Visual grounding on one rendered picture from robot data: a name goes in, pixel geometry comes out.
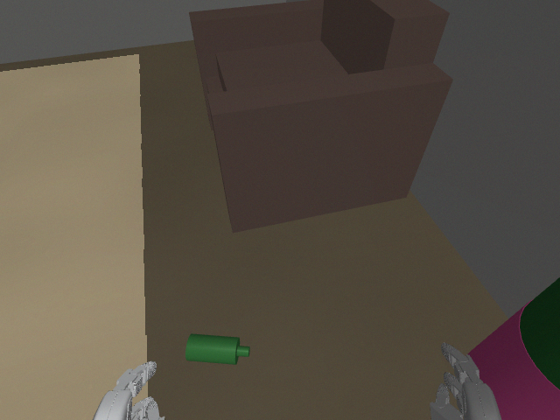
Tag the right robot hand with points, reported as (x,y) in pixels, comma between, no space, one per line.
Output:
(475,399)

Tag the potted plant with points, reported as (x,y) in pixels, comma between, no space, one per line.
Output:
(520,360)

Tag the left robot hand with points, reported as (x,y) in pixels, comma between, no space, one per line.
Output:
(117,404)

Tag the armchair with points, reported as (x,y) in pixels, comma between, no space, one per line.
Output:
(319,106)

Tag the bottle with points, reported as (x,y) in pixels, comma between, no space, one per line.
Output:
(215,349)

